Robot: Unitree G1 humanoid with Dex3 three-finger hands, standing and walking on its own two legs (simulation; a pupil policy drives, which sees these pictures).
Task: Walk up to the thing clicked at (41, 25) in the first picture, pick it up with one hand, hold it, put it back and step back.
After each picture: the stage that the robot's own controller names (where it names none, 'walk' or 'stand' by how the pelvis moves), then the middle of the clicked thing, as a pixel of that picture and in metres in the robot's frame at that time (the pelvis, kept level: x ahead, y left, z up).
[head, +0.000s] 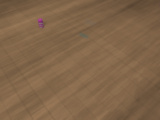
stand; (40, 23) +1.90 +0.60 -0.72
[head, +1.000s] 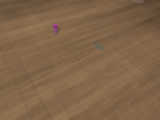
walk; (55, 28) +1.80 +0.31 -0.70
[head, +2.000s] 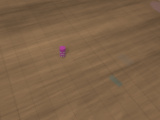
walk; (62, 51) +1.24 +0.19 -0.72
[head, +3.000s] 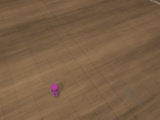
walk; (55, 90) +0.75 +0.25 -0.71
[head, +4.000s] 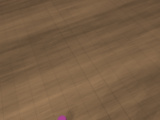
walk; out of the picture +0.44 +0.25 -0.71
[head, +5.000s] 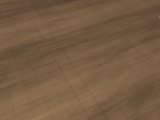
stand; out of the picture +0.31 +0.23 -0.71
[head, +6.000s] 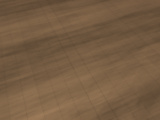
stand; out of the picture +0.32 +0.19 -0.72
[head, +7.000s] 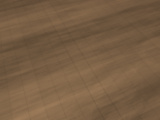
stand; out of the picture +0.35 +0.18 -0.71
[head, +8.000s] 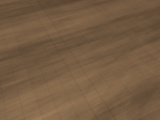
stand; out of the picture +0.34 +0.18 -0.72
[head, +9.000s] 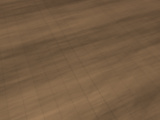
stand; out of the picture +0.34 +0.18 -0.73
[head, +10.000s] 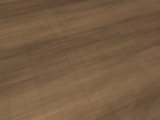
stand; out of the picture +0.33 +0.17 -0.73
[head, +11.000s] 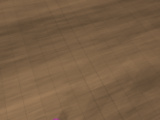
go down; out of the picture +0.36 +0.17 -0.69
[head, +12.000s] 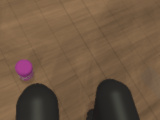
go down; (25, 70) +0.42 +0.21 -0.29
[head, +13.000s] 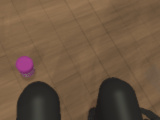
close in; (26, 67) +0.42 +0.21 -0.28
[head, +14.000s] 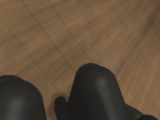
close in; out of the picture +0.41 +0.24 -0.22
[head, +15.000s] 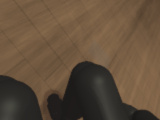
close; out of the picture +0.41 +0.25 -0.23
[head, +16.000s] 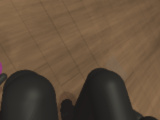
lift; out of the picture +0.35 +0.23 -0.19
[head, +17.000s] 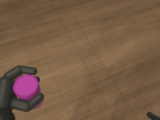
lift; (30, 93) +0.32 +0.18 +0.00
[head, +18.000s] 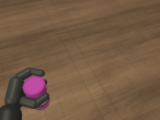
hold; (37, 93) +0.32 +0.17 +0.02
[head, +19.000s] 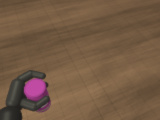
hold; (38, 96) +0.32 +0.17 +0.01
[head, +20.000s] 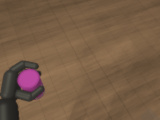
crouch; (32, 85) +0.36 +0.17 -0.05
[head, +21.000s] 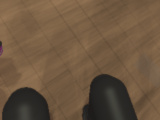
lower; out of the picture +0.48 +0.25 -0.09
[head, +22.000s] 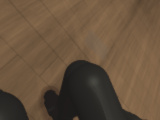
lower; out of the picture +0.45 +0.26 -0.22
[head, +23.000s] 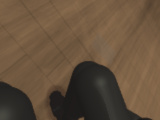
lower; out of the picture +0.43 +0.26 -0.22
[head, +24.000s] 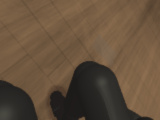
lower; out of the picture +0.43 +0.26 -0.23
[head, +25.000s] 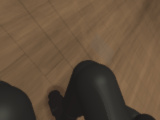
lower; out of the picture +0.43 +0.26 -0.23
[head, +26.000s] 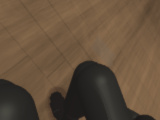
open; out of the picture +0.42 +0.23 -0.23
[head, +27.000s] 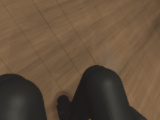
stand; out of the picture +0.42 +0.22 -0.24
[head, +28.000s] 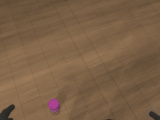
stand; (54, 105) +0.39 +0.16 -0.56
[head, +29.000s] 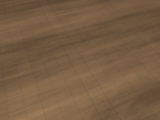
stand; out of the picture +0.36 +0.15 -0.66
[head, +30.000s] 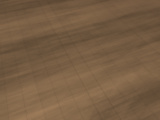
stand; out of the picture +0.36 +0.15 -0.67
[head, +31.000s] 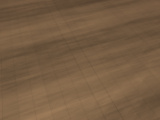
stand; out of the picture +0.38 +0.14 -0.72
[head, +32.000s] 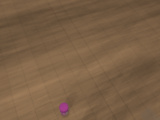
walk; (64, 109) +0.44 +0.11 -0.70
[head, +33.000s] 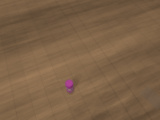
walk; (69, 86) +0.67 +0.14 -0.70
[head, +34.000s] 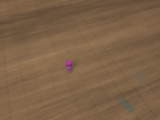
stand; (69, 65) +1.00 +0.17 -0.70
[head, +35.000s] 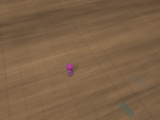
stand; (69, 69) +0.98 +0.14 -0.71
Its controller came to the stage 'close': yes
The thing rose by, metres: 0.72
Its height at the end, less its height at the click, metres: +0.00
